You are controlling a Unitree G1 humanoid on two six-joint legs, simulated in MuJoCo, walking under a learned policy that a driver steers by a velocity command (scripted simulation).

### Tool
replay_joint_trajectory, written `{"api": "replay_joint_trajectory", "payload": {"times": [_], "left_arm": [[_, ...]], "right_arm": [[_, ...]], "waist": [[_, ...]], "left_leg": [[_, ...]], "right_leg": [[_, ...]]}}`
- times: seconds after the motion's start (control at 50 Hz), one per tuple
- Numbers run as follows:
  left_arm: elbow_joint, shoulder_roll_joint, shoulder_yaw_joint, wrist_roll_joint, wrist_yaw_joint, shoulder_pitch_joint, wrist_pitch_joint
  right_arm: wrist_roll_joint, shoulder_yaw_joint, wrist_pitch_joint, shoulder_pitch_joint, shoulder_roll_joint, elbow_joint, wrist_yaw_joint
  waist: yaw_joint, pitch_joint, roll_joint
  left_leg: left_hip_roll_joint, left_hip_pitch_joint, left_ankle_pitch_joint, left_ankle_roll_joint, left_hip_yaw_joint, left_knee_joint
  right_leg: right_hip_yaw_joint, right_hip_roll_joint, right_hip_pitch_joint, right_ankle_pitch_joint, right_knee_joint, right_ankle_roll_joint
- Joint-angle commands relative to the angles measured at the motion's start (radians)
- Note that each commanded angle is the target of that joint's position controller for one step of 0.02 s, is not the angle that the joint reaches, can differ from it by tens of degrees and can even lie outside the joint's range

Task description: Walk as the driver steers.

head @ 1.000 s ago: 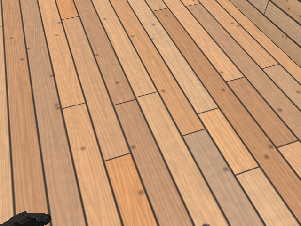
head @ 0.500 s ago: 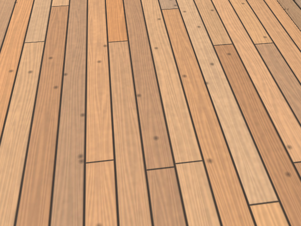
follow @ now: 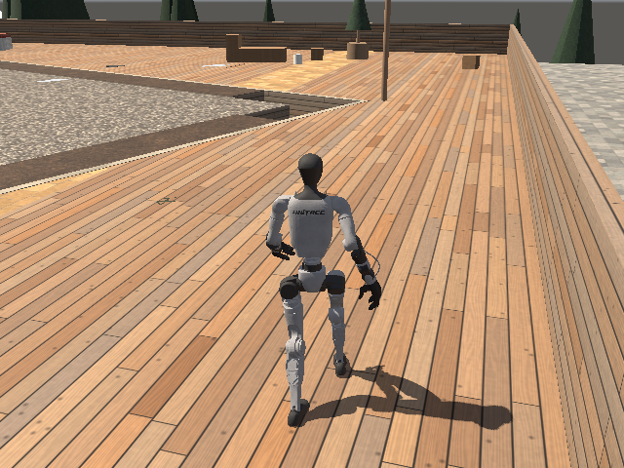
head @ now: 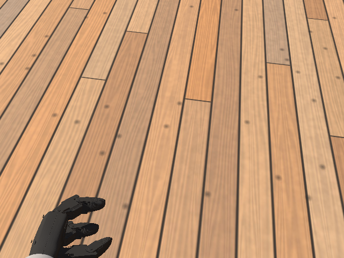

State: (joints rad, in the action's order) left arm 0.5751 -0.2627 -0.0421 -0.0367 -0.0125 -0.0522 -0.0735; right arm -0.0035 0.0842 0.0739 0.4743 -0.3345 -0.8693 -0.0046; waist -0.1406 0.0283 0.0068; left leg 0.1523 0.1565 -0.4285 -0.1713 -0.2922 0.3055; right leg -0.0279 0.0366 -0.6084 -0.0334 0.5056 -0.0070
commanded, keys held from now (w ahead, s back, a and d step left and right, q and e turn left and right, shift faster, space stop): w+e+shift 0.84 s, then w+q+shift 0.06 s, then shift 0.10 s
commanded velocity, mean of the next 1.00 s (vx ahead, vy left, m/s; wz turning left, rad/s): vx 0.98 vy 0.00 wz -0.59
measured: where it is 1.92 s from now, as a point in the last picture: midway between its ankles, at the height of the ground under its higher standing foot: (228, 106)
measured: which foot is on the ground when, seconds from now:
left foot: down 0.00-0.04, up 0.06-0.40, down 0.42-0.84, up 0.86-1.00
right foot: up 0.00-0.00, down 0.02-0.44, up 0.46-0.84, down 0.86-1.00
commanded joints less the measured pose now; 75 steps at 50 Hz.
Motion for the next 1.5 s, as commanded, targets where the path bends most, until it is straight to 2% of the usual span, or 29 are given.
{"api": "replay_joint_trajectory", "payload": {"times": [0.02,0.04,0.06,0.12,0.2,0.26,0.4,0.42,0.44,0.46,0.52,0.6,0.74,0.8,0.84,0.86,0.88,0.9,0.94,0.98,1.02,1.04,1.16,1.24,1.26,1.28,1.3,1.36,1.5], "left_arm": [[0.08,-0.219,0.102,0.015,0.04,0.453,-0.01],[0.126,-0.274,0.122,-0.004,0.058,0.661,-0.01],[0.142,-0.352,0.143,-0.015,0.038,0.574,-0.007],[0.144,-0.135,0.121,0.011,0.0,0.411,-0.003],[0.244,-0.124,0.113,0.026,0.009,0.513,-0.02],[0.22,-0.161,0.13,0.023,0.015,0.455,-0.02],[0.244,-0.237,0.161,0.048,-0.007,0.536,-0.014],[0.233,-0.225,0.16,0.051,-0.01,0.514,-0.02],[0.196,-0.095,0.129,0.063,-0.003,0.517,-0.03],[0.149,-0.077,0.113,0.073,0.002,0.558,-0.018],[0.161,-0.103,0.118,0.021,-0.014,0.367,0.023],[0.088,-0.042,0.104,0.004,-0.047,0.254,0.073],[-0.018,-0.061,0.073,0.008,-0.095,0.038,0.07],[0.04,-0.134,0.098,0.01,-0.077,0.244,0.065],[0.162,-0.225,0.152,0.009,-0.038,0.602,0.063],[0.163,-0.294,0.174,0.023,-0.013,0.513,0.077],[0.091,-0.388,0.181,-0.006,-0.008,0.439,0.084],[0.087,-0.311,0.175,0.001,0.009,0.465,0.085],[0.131,-0.221,0.142,0.007,0.025,0.384,0.051],[0.14,-0.161,0.114,0.02,0.021,0.338,0.015],[0.173,-0.155,0.109,0.028,0.006,0.35,-0.009],[0.134,-0.117,0.107,0.062,0.005,0.261,-0.033],[0.231,-0.147,0.114,0.056,0.055,0.45,0.008],[0.213,-0.149,0.121,0.04,0.048,0.343,0.026],[0.182,-0.112,0.111,0.024,0.041,0.317,0.027],[0.231,0.008,0.08,0.038,0.029,0.609,0.032],[0.279,-0.086,0.089,0.058,0.014,0.667,0.04],[0.206,-0.157,0.121,0.051,0.037,0.358,0.092],[0.234,-0.065,0.105,0.03,0.066,0.37,0.118]], "right_arm": [[-0.034,0.041,0.018,-0.103,-0.195,0.049,0.008],[-0.048,0.012,0.026,-0.128,-0.082,0.075,0.013],[0.02,-0.02,0.034,0.063,0.025,0.113,-0.01],[-0.05,-0.033,0.03,-0.233,-0.069,0.142,-0.009],[-0.084,-0.07,0.007,-0.338,-0.011,0.246,-0.028],[-0.057,-0.101,0.013,-0.483,-0.004,0.321,-0.051],[-0.046,-0.058,0.021,-0.333,-0.089,0.262,-0.006],[-0.057,-0.036,0.028,-0.174,-0.132,0.238,0.015],[-0.084,-0.007,0.027,-0.001,-0.213,0.226,0.036],[-0.072,0.005,0.011,-0.035,-0.249,0.221,0.035],[-0.054,-0.029,0.015,-0.171,-0.046,0.205,0.022],[-0.017,-0.038,0.048,-0.124,0.003,0.119,0.009],[-0.017,-0.023,0.062,-0.136,-0.077,0.071,0.017],[-0.023,0.004,0.026,-0.117,-0.185,0.084,0.033],[-0.037,0.009,-0.001,-0.167,-0.194,0.112,0.029],[-0.049,-0.024,0.004,-0.149,-0.056,0.131,0.011],[-0.013,-0.041,0.02,-0.036,-0.054,0.239,0.013],[-0.019,-0.039,0.036,-0.149,-0.11,0.227,0.015],[-0.026,-0.051,0.034,-0.179,-0.081,0.21,0.018],[-0.042,-0.058,-0.01,-0.11,-0.05,0.173,0.011],[-0.038,-0.06,-0.033,-0.13,-0.026,0.177,0.001],[0.024,-0.038,0.009,-0.223,-0.052,0.207,0.02],[0.0,-0.057,0.069,-0.463,0.035,0.271,-0.026],[-0.015,-0.007,0.065,-0.189,-0.058,0.192,-0.027],[-0.028,0.0,0.064,-0.07,-0.101,0.158,-0.019],[-0.071,-0.028,0.062,-0.097,-0.082,0.166,-0.023],[-0.044,-0.025,0.05,-0.096,-0.042,0.179,-0.03],[-0.005,-0.048,0.003,-0.36,0.009,0.21,-0.019],[-0.024,-0.033,-0.021,-0.379,-0.02,0.159,-0.008]], "waist": [[0.319,-0.246,-0.089],[0.377,-0.34,0.045],[0.195,-0.428,0.471],[0.199,-0.088,-0.037],[0.129,0.015,0.05],[0.124,0.067,0.053],[0.075,-0.117,-0.007],[-0.007,-0.208,-0.02],[-0.046,-0.357,-0.181],[0.022,-0.417,-0.329],[0.062,-0.062,-0.062],[0.126,0.026,-0.114],[0.163,0.089,-0.038],[0.294,-0.066,-0.106],[0.437,-0.222,-0.049],[0.326,-0.151,0.204],[0.226,-0.387,0.261],[0.286,-0.332,0.044],[0.166,-0.034,-0.099],[0.087,0.016,-0.123],[0.072,0.031,-0.08],[0.098,0.017,-0.053],[0.221,-0.051,0.046],[0.031,-0.145,0.092],[-0.01,-0.238,-0.004],[0.125,-0.438,-0.282],[0.082,-0.566,-0.188],[0.138,-0.157,0.022],[0.166,-0.173,-0.116]], "left_leg": [[-0.18,-0.202,1.131,0.025,0.016,0.517],[-0.121,-0.389,0.693,0.031,0.083,0.908],[0.073,-0.731,-0.011,0.097,0.13,1.176],[-0.132,-0.888,0.132,0.081,0.165,1.066],[-0.204,-0.878,0.045,0.146,0.192,0.825],[-0.211,-0.683,0.24,0.188,0.253,0.481],[-0.117,-0.176,0.297,0.158,0.309,0.211],[-0.223,0.039,0.201,0.13,0.216,0.221],[-0.524,0.265,-0.192,0.075,-0.138,0.144],[-0.661,0.252,-0.393,0.004,-0.552,-0.032],[-0.509,-0.078,-0.028,0.03,-0.139,-0.053],[-0.455,-0.174,0.351,0.072,0.159,-0.108],[-0.342,-0.269,0.926,0.138,0.554,-0.174],[-0.392,-0.159,1.474,0.149,0.553,0.195],[-0.367,-0.399,1.14,0.145,0.525,0.779],[-0.169,-0.699,0.017,0.166,0.515,1.198],[-0.132,-0.963,-0.075,0.177,0.3,1.414],[-0.185,-1.021,0.056,0.17,0.238,1.368],[-0.265,-0.918,0.105,0.178,0.255,1.18],[-0.289,-0.726,0.053,0.196,0.254,1.043],[-0.275,-0.677,0.072,0.201,0.287,0.854],[-0.278,-0.733,0.121,0.213,0.259,0.798],[-0.116,-0.546,0.765,0.183,0.34,0.186],[-0.098,-0.287,0.784,0.122,0.32,0.111],[-0.248,-0.085,1.176,0.075,0.203,0.178],[-0.58,0.218,1.506,-0.175,-0.184,0.284],[-0.576,0.223,1.272,-0.214,-0.315,0.212],[-0.431,-0.302,0.572,-0.097,-0.101,0.033],[-0.324,-0.502,0.292,-0.041,0.061,-0.06]], "right_leg": [[0.06,-0.037,0.641,0.159,0.027,-0.067],[-0.152,0.125,0.846,0.463,0.082,-0.095],[-0.887,0.354,1.016,0.584,-0.197,-0.28],[-0.634,0.217,0.683,0.506,-0.239,-0.286],[-0.473,0.11,0.477,0.308,-0.3,-0.273],[-0.362,0.051,0.238,0.257,-0.399,-0.25],[-0.273,0.003,0.349,-0.303,0.007,-0.134],[-0.243,-0.04,0.213,-0.205,0.265,-0.11],[-0.152,-0.108,0.019,0.292,0.606,-0.097],[-0.075,-0.112,-0.14,0.502,0.813,-0.098],[-0.044,0.026,-0.208,0.328,0.805,-0.094],[-0.028,0.081,-0.247,0.306,0.762,-0.077],[0.195,-0.021,0.053,0.001,0.29,-0.137],[0.226,-0.128,0.317,0.122,0.263,-0.19],[0.105,-0.144,0.794,0.214,0.183,-0.251],[-0.157,0.019,0.889,0.218,0.125,-0.276],[-0.71,0.274,1.122,0.281,-0.075,-0.458],[-0.733,0.273,1.032,0.411,-0.21,-0.42],[-0.525,0.226,0.624,0.01,-0.218,-0.354],[-0.319,0.169,0.382,-0.415,-0.213,-0.32],[-0.182,0.108,0.324,-0.595,-0.244,-0.292],[-0.18,0.097,0.344,-0.574,-0.23,-0.274],[-0.077,0.006,0.436,-0.342,-0.2,-0.139],[-0.082,-0.005,0.522,-0.452,0.142,-0.069],[-0.061,-0.067,0.409,-0.153,0.44,-0.029],[-0.149,-0.197,0.15,0.746,0.85,0.043],[-0.275,-0.171,0.137,0.717,0.925,0.035],[-0.115,-0.051,0.084,0.547,0.784,0.058],[-0.041,0.014,0.33,0.423,0.316,0.059]]}}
